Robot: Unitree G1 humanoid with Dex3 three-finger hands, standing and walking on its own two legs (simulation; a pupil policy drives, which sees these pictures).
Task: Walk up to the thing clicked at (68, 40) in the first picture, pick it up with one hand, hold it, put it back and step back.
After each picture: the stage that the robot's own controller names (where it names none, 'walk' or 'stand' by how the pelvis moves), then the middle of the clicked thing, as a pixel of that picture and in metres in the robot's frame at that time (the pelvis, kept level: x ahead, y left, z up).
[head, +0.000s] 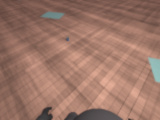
stand; (67, 38) +1.81 +0.64 -0.72
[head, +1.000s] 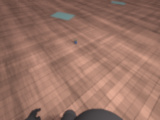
walk; (75, 41) +1.74 +0.33 -0.70
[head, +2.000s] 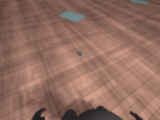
walk; (80, 53) +1.24 +0.19 -0.71
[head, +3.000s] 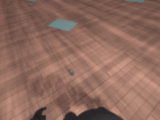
walk; (72, 72) +0.77 +0.29 -0.71
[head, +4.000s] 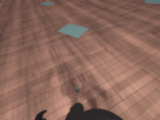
walk; (77, 89) +0.49 +0.24 -0.71
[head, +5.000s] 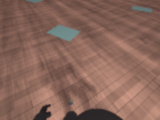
stand; (70, 101) +0.31 +0.21 -0.71
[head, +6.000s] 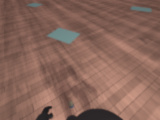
stand; (71, 104) +0.29 +0.22 -0.72
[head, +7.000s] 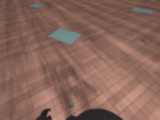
stand; (70, 104) +0.30 +0.23 -0.73
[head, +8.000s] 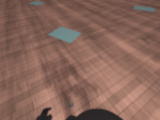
stand; (70, 104) +0.29 +0.23 -0.73
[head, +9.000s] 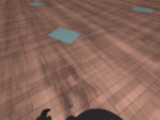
stand; (70, 104) +0.29 +0.23 -0.73
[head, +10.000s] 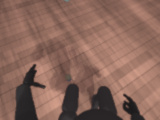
go down; (68, 77) +0.36 +0.20 -0.51
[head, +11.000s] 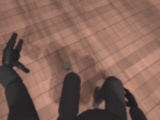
go down; (67, 66) +0.41 +0.20 -0.33
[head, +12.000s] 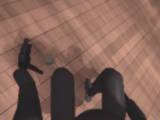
close in; (49, 59) +0.40 +0.23 -0.25
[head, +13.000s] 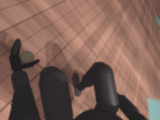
close; (27, 59) +0.40 +0.26 -0.23
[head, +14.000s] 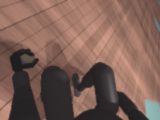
lift; (27, 58) +0.39 +0.26 -0.23
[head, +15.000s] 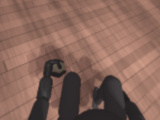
lift; (58, 69) +0.33 +0.23 -0.09
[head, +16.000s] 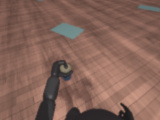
hold; (66, 72) +0.33 +0.17 +0.05
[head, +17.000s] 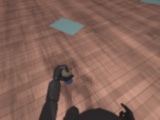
hold; (67, 76) +0.32 +0.17 -0.01
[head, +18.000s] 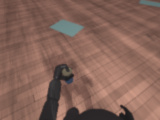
hold; (68, 75) +0.33 +0.16 -0.01
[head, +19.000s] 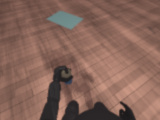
crouch; (67, 77) +0.32 +0.16 -0.04
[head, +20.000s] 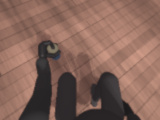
lower; (54, 52) +0.46 +0.22 -0.10
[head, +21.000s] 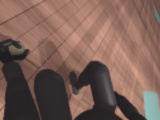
lower; (18, 52) +0.44 +0.27 -0.24
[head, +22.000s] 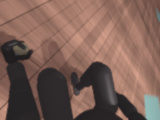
lower; (22, 51) +0.43 +0.27 -0.23
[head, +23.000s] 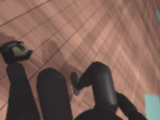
lower; (21, 52) +0.43 +0.27 -0.23
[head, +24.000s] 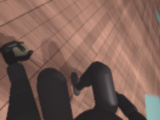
lower; (22, 52) +0.43 +0.27 -0.23
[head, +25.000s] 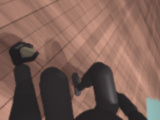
draw back; (28, 53) +0.42 +0.25 -0.23
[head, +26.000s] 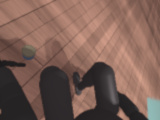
rise; (28, 53) +0.42 +0.25 -0.23
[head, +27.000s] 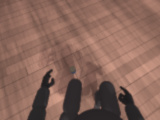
walk; (72, 70) +0.43 +0.18 -0.44
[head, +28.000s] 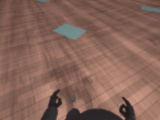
stand; (73, 99) +0.36 +0.17 -0.66
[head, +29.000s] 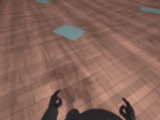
stand; (73, 99) +0.36 +0.18 -0.67
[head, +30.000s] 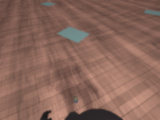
stand; (75, 99) +0.37 +0.17 -0.71
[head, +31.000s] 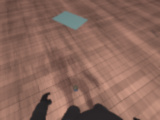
walk; (75, 88) +0.40 +0.14 -0.70
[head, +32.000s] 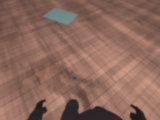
walk; (74, 76) +0.57 +0.19 -0.70
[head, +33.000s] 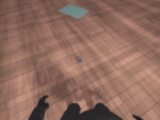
walk; (80, 59) +0.91 +0.19 -0.69
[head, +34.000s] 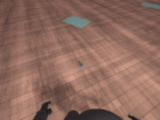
stand; (81, 63) +1.00 +0.16 -0.71
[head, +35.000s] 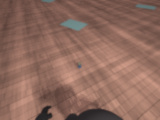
stand; (79, 65) +1.00 +0.19 -0.73
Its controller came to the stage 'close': yes
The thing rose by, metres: 0.72
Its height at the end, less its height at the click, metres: +0.00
